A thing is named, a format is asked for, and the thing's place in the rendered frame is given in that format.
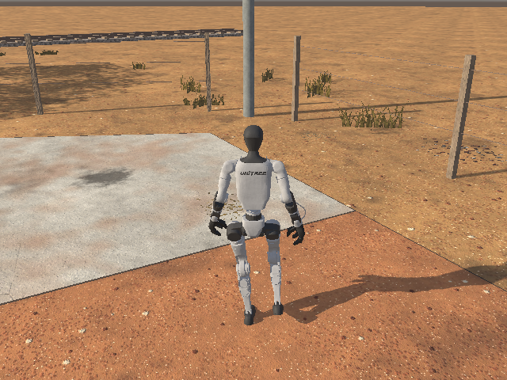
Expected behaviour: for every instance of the left robot foot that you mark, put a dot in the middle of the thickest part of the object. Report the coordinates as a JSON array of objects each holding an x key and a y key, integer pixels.
[{"x": 249, "y": 318}]

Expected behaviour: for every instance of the right robot upper arm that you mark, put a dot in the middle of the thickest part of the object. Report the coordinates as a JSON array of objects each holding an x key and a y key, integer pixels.
[{"x": 282, "y": 180}]

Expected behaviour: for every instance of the robot head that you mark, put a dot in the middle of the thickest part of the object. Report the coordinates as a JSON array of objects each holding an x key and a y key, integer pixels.
[{"x": 253, "y": 136}]

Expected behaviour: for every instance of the robot left hand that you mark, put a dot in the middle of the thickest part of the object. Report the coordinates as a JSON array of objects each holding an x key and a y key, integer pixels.
[{"x": 220, "y": 223}]

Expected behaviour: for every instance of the robot right hand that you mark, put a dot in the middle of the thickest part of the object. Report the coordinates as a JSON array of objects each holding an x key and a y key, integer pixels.
[{"x": 299, "y": 232}]

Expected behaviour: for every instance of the robot left forearm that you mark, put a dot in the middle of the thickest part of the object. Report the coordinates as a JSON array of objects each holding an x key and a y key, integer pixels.
[{"x": 216, "y": 209}]

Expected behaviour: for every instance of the robot right forearm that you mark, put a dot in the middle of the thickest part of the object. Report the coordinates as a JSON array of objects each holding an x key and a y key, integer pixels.
[{"x": 293, "y": 212}]

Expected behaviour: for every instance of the left robot upper arm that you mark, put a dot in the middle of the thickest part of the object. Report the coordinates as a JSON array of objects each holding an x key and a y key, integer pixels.
[{"x": 224, "y": 180}]

